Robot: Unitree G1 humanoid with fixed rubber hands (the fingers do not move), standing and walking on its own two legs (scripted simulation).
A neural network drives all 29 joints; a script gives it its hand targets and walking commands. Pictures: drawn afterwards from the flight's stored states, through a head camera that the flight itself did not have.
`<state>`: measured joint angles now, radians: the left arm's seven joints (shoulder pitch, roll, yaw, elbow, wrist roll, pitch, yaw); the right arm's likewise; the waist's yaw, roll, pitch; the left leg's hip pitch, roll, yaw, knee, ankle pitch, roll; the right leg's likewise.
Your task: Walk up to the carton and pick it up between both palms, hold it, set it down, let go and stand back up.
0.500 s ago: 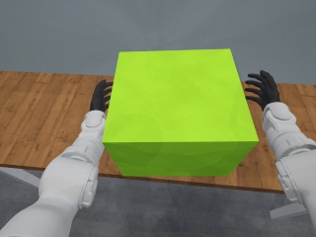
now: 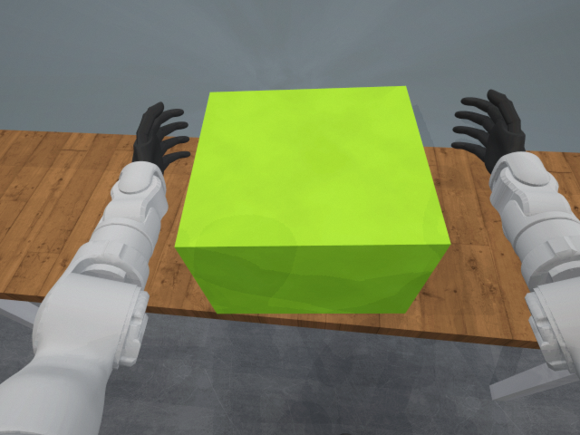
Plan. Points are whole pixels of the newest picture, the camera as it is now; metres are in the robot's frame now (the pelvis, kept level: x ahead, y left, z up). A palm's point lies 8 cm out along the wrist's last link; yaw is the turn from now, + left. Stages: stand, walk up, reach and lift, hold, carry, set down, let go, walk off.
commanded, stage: set down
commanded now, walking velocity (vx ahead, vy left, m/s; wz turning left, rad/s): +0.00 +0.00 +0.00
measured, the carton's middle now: (308, 203) +0.45 +0.02 +0.03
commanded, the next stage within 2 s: none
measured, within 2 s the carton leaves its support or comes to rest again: neither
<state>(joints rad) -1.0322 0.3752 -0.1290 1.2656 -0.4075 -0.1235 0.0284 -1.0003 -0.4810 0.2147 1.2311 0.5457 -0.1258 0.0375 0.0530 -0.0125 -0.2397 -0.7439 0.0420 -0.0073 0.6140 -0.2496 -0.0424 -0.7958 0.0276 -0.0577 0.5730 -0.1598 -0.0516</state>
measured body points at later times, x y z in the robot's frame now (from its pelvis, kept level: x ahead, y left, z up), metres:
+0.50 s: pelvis +0.01 +0.01 +0.03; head +0.05 +0.01 +0.47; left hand +0.46 +0.25 +0.19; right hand +0.48 -0.24 +0.19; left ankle +0.01 +0.15 -0.72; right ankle +0.05 -0.08 -0.72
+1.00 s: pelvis +0.03 +0.02 +0.03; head +0.04 +0.03 +0.48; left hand +0.38 +0.26 +0.11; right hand +0.38 -0.25 +0.11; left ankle +0.01 +0.15 -0.72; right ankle +0.05 -0.08 -0.72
